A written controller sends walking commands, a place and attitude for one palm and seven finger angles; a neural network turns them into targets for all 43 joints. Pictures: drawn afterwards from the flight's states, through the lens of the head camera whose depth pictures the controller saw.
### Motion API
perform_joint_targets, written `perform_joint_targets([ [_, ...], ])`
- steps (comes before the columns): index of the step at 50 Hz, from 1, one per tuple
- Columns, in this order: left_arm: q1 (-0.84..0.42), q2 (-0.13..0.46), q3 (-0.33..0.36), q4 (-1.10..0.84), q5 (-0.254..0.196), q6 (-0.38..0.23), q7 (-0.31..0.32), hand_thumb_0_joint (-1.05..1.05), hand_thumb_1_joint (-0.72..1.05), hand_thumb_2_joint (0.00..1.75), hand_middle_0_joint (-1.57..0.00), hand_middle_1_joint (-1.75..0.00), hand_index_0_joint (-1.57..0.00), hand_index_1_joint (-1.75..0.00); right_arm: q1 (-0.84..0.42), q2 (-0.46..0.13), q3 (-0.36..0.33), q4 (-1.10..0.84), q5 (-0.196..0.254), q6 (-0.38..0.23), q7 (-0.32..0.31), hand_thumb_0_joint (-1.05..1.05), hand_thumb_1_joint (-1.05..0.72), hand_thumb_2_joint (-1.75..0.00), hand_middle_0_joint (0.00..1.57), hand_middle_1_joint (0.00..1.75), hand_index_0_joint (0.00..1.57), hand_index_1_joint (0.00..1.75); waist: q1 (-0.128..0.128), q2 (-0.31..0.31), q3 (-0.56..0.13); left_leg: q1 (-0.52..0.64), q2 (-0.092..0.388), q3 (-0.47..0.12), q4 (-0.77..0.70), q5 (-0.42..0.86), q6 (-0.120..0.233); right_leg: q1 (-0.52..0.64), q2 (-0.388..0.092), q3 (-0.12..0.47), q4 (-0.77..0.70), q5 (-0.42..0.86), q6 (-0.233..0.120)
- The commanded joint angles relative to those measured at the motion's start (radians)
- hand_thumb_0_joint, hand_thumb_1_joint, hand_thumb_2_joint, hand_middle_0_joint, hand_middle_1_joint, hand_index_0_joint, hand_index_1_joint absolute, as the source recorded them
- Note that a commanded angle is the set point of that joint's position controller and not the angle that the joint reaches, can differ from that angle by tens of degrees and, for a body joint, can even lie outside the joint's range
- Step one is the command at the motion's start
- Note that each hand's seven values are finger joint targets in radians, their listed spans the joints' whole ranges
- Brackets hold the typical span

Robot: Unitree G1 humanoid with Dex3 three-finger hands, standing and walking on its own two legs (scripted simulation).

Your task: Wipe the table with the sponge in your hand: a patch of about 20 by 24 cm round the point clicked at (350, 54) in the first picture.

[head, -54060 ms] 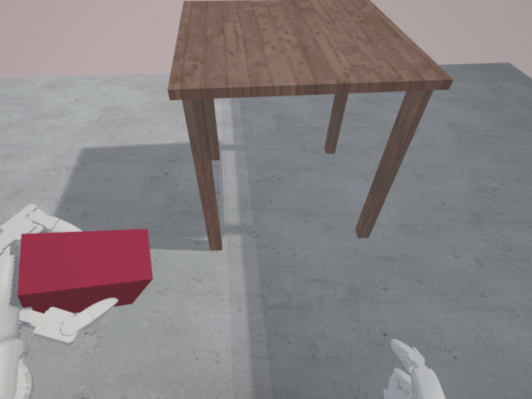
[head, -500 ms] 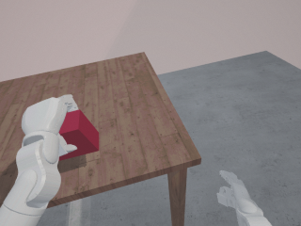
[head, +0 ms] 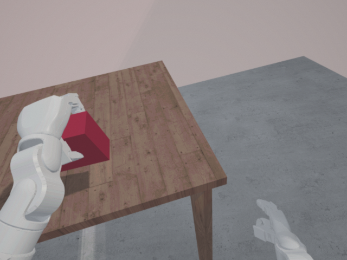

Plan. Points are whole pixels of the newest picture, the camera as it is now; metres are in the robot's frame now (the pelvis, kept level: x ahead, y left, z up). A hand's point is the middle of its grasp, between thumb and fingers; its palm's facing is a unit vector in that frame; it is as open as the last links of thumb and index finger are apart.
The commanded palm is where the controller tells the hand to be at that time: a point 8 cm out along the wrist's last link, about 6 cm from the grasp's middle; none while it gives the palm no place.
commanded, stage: lift the sponge slowly off the table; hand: left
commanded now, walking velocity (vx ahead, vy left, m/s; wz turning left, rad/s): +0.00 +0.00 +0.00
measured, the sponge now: (75, 147) +0.28 +0.27 +0.16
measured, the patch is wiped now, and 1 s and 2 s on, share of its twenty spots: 0.95 0.95 0.95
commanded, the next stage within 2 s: bring the sponge back beside the body in 0.16 s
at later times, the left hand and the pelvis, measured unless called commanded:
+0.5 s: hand (60, 133) +0.27 +0.27 +0.22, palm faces +0.24 -0.09 -0.97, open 9.9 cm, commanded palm +0.21 +0.28 +0.29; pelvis +0.00 +0.01 +0.00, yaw +0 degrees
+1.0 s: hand (42, 145) +0.23 +0.29 +0.22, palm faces +0.28 -0.11 -0.96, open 9.9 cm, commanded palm +0.18 +0.30 +0.28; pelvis +0.00 +0.02 +0.00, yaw +0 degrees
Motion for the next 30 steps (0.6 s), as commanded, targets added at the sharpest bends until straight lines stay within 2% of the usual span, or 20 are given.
perform_joint_targets([
  [1,-0.398,0.295,0.194,-0.125,0.055,-0.022,0.049,0.00,0.10,1.30,-1.20,-1.60,-1.20,-1.60,-0.277,-0.070,-0.032,-0.190,0.001,-0.057,-0.017,0.00,-0.90,-0.90,0.20,0.30,0.20,0.30,0.008,-0.111,-0.201,-0.027,-0.009,-0.051,-0.037,0.183,0.014,0.106,-0.041,0.116,-0.082,0.101,-0.015],
  [2,-0.420,0.340,0.233,-0.136,0.066,-0.016,0.053,0.00,0.10,1.30,-1.20,-1.60,-1.20,-1.60,-0.296,-0.070,-0.031,-0.194,0.005,-0.064,-0.017,0.00,-0.90,-0.90,0.20,0.30,0.20,0.30,0.011,-0.107,-0.215,-0.018,-0.008,-0.055,-0.027,0.178,0.013,0.093,-0.032,0.146,-0.088,0.081,-0.022],
  [3,-0.445,0.301,0.191,-0.147,0.063,-0.021,0.051,0.00,0.10,1.30,-1.20,-1.60,-1.20,-1.60,-0.293,-0.064,-0.028,-0.201,0.003,-0.072,-0.018,0.00,-0.90,-0.90,0.20,0.30,0.20,0.30,0.013,-0.095,-0.238,-0.028,-0.013,-0.048,-0.021,0.194,0.015,0.124,-0.046,0.124,-0.070,0.103,-0.017],
  [4,-0.419,0.318,0.213,-0.106,0.058,-0.024,0.052,0.00,0.10,1.30,-1.20,-1.60,-1.20,-1.60,-0.277,-0.067,-0.034,-0.180,0.002,-0.069,-0.020,0.00,-0.90,-0.90,0.20,0.30,0.20,0.30,0.007,-0.095,-0.224,-0.020,-0.011,-0.051,-0.027,0.196,0.014,0.116,-0.041,0.122,-0.075,0.108,-0.019],
  [5,-0.425,0.272,0.165,-0.098,0.055,-0.025,0.043,0.00,0.10,1.30,-1.20,-1.60,-1.20,-1.60,-0.280,-0.068,-0.031,-0.181,0.004,-0.067,-0.021,0.00,-0.90,-0.90,0.20,0.30,0.20,0.30,0.000,-0.085,-0.211,-0.023,-0.012,-0.051,-0.031,0.194,0.013,0.109,-0.043,0.112,-0.079,0.115,-0.016],
  [7,-0.428,0.266,0.163,-0.104,0.052,-0.020,0.033,0.00,0.10,1.30,-1.20,-1.60,-1.20,-1.60,-0.295,-0.063,-0.029,-0.193,0.012,-0.075,-0.022,0.00,-0.90,-0.90,0.20,0.30,0.20,0.30,0.002,-0.072,-0.211,-0.015,-0.009,-0.056,-0.031,0.172,0.012,0.085,-0.036,0.122,-0.089,0.084,-0.018],
  [8,-0.441,0.254,0.145,-0.085,0.053,-0.024,0.030,0.00,0.10,1.30,-1.20,-1.60,-1.20,-1.60,-0.277,-0.064,-0.026,-0.185,0.009,-0.081,-0.022,0.00,-0.90,-0.90,0.20,0.30,0.20,0.30,-0.001,-0.097,-0.224,-0.026,-0.009,-0.052,-0.031,0.178,0.013,0.107,-0.046,0.102,-0.076,0.094,-0.013],
  [11,-0.418,0.281,0.164,-0.071,0.055,-0.030,0.021,0.00,0.10,1.30,-1.20,-1.60,-1.20,-1.60,-0.269,-0.073,-0.034,-0.179,0.004,-0.072,-0.026,0.00,-0.90,-0.90,0.20,0.30,0.20,0.30,0.000,-0.107,-0.217,-0.030,-0.010,-0.054,-0.036,0.170,0.013,0.108,-0.047,0.104,-0.079,0.099,-0.010],
  [12,-0.432,0.298,0.181,-0.091,0.060,-0.024,0.021,0.00,0.10,1.30,-1.20,-1.60,-1.20,-1.60,-0.289,-0.071,-0.030,-0.190,0.008,-0.076,-0.024,0.00,-0.90,-0.90,0.20,0.30,0.20,0.30,0.005,-0.089,-0.227,-0.028,-0.007,-0.058,-0.031,0.164,0.011,0.097,-0.043,0.121,-0.081,0.081,-0.018],
  [13,-0.456,0.268,0.150,-0.098,0.062,-0.029,0.022,0.00,0.10,1.30,-1.20,-1.60,-1.20,-1.60,-0.280,-0.066,-0.025,-0.191,0.006,-0.080,-0.024,0.00,-0.90,-0.90,0.20,0.30,0.20,0.30,0.002,-0.090,-0.247,-0.029,-0.008,-0.052,-0.030,0.181,0.012,0.120,-0.050,0.099,-0.068,0.099,-0.014],
  [15,-0.419,0.277,0.164,-0.134,0.058,-0.039,0.021,0.00,0.10,1.30,-1.20,-1.60,-1.20,-1.60,-0.276,-0.069,-0.031,-0.193,0.001,-0.073,-0.023,0.00,-0.90,-0.90,0.20,0.30,0.20,0.30,0.010,-0.072,-0.262,-0.017,-0.010,-0.058,-0.037,0.207,0.012,0.138,-0.046,0.096,-0.061,0.138,-0.016],
  [17,-0.378,0.340,0.234,-0.163,0.064,-0.034,0.025,0.00,0.10,1.30,-1.20,-1.60,-1.20,-1.60,-0.295,-0.071,-0.031,-0.203,0.000,-0.072,-0.019,0.00,-0.90,-0.90,0.20,0.30,0.20,0.30,0.029,-0.079,-0.283,-0.020,-0.008,-0.064,-0.025,0.221,0.011,0.147,-0.039,0.127,-0.054,0.153,-0.024],
  [18,-0.368,0.317,0.218,-0.168,0.069,-0.036,0.026,0.00,0.10,1.30,-1.20,-1.60,-1.20,-1.60,-0.284,-0.064,-0.029,-0.202,-0.004,-0.071,-0.017,0.00,-0.90,-0.90,0.20,0.30,0.20,0.30,0.027,-0.099,-0.290,-0.027,-0.011,-0.055,-0.019,0.247,0.011,0.164,-0.047,0.109,-0.036,0.182,-0.020],
  [21,-0.289,0.327,0.247,-0.185,0.049,-0.040,0.024,0.00,0.10,1.30,-1.20,-1.60,-1.20,-1.60,-0.281,-0.067,-0.033,-0.200,-0.007,-0.051,-0.010,0.00,-0.90,-0.90,0.20,0.30,0.20,0.30,0.030,-0.099,-0.253,-0.030,-0.007,-0.057,-0.024,0.266,0.008,0.153,-0.042,0.109,-0.040,0.214,-0.019],
  [22,-0.279,0.350,0.277,-0.211,0.051,-0.032,0.027,0.00,0.10,1.30,-1.20,-1.60,-1.20,-1.60,-0.300,-0.066,-0.032,-0.207,-0.002,-0.051,-0.007,0.00,-0.90,-0.90,0.20,0.30,0.20,0.30,0.036,-0.094,-0.255,-0.021,-0.003,-0.063,-0.018,0.264,0.008,0.133,-0.032,0.131,-0.046,0.200,-0.026],
  [23,-0.275,0.293,0.226,-0.229,0.045,-0.034,0.026,0.00,0.10,1.30,-1.20,-1.60,-1.20,-1.60,-0.286,-0.057,-0.025,-0.217,-0.001,-0.053,-0.006,0.00,-0.90,-0.90,0.20,0.30,0.20,0.30,0.029,-0.101,-0.261,-0.021,-0.005,-0.051,-0.017,0.281,0.011,0.149,-0.042,0.101,-0.032,0.215,-0.019],
  [24,-0.260,0.304,0.242,-0.220,0.032,-0.036,0.029,0.00,0.10,1.30,-1.20,-1.60,-1.20,-1.60,-0.278,-0.060,-0.031,-0.204,0.000,-0.049,-0.005,0.00,-0.90,-0.90,0.20,0.30,0.20,0.30,0.022,-0.084,-0.226,-0.016,0.000,-0.055,-0.028,0.267,0.008,0.126,-0.036,0.099,-0.046,0.195,-0.020],
  [27,-0.254,0.280,0.222,-0.228,0.025,-0.025,0.030,0.00,0.10,1.30,-1.20,-1.60,-1.20,-1.60,-0.300,-0.061,-0.027,-0.216,0.007,-0.054,-0.008,0.00,-0.90,-0.90,0.20,0.30,0.20,0.30,0.019,-0.075,-0.191,-0.011,0.004,-0.064,-0.031,0.227,0.009,0.078,-0.027,0.112,-0.066,0.142,-0.023],
  [28,-0.265,0.260,0.199,-0.215,0.028,-0.028,0.032,0.00,0.10,1.30,-1.20,-1.60,-1.20,-1.60,-0.275,-0.060,-0.023,-0.210,0.005,-0.058,-0.010,0.00,-0.90,-0.90,0.20,0.30,0.20,0.30,0.012,-0.105,-0.198,-0.018,0.004,-0.056,-0.032,0.229,0.010,0.095,-0.037,0.089,-0.057,0.141,-0.017],
  [30,-0.238,0.275,0.213,-0.226,0.023,-0.033,0.036,0.00,0.10,1.30,-1.20,-1.60,-1.20,-1.60,-0.273,-0.069,-0.031,-0.203,0.001,-0.052,-0.012,0.00,-0.90,-0.90,0.20,0.30,0.20,0.30,0.012,-0.095,-0.193,-0.013,0.003,-0.064,-0.041,0.232,0.008,0.100,-0.033,0.090,-0.061,0.151,-0.019],
])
